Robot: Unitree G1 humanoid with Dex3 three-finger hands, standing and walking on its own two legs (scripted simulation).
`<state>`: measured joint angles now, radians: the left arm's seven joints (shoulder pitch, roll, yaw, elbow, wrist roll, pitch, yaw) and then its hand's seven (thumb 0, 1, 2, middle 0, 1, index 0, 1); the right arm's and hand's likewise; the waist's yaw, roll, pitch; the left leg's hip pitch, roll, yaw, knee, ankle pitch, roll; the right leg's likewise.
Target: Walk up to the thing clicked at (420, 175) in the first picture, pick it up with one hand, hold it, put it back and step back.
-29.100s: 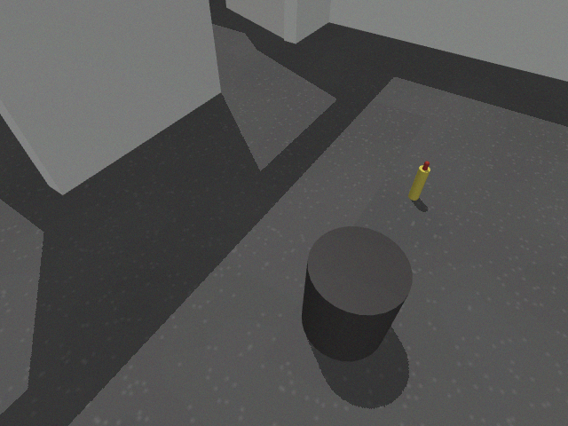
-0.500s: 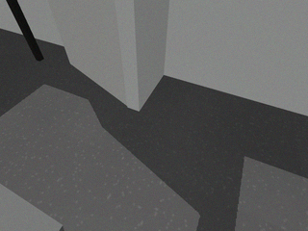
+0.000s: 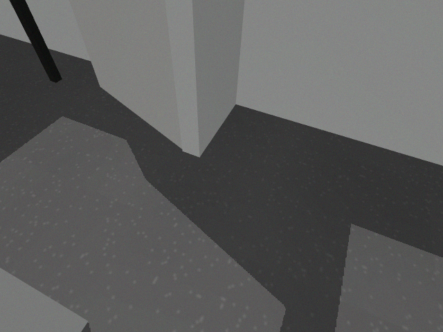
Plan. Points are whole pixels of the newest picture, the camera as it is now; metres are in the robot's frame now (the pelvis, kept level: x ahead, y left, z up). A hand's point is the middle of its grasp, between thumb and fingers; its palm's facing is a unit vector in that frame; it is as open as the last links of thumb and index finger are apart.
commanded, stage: stand
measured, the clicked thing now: out of the picture -0.52 -0.72 -0.67
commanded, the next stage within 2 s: none
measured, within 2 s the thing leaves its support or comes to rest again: neither
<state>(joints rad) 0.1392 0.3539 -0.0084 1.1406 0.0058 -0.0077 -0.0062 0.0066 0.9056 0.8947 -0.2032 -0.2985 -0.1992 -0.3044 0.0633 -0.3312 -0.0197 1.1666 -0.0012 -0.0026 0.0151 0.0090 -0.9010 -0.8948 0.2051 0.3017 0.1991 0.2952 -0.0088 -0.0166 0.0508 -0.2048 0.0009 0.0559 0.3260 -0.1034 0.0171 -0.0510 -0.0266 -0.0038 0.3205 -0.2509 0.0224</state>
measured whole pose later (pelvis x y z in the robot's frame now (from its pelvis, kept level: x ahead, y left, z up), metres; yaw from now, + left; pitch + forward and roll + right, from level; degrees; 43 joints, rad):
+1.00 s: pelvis +0.01 -0.01 +0.00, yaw +0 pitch -2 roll +0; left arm 0.14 0.35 0.00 1.11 0.01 0.00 0.00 0.01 0.91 0.89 -0.20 -0.30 -0.20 -0.30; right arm 0.07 -0.34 -0.01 1.16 0.00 -0.01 0.01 0.01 -0.90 -0.89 0.20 0.30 0.20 0.30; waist -0.01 -0.01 0.04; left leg -0.18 0.01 0.06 0.33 -0.12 0.01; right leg -0.02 -0.02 0.00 0.30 -0.25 0.02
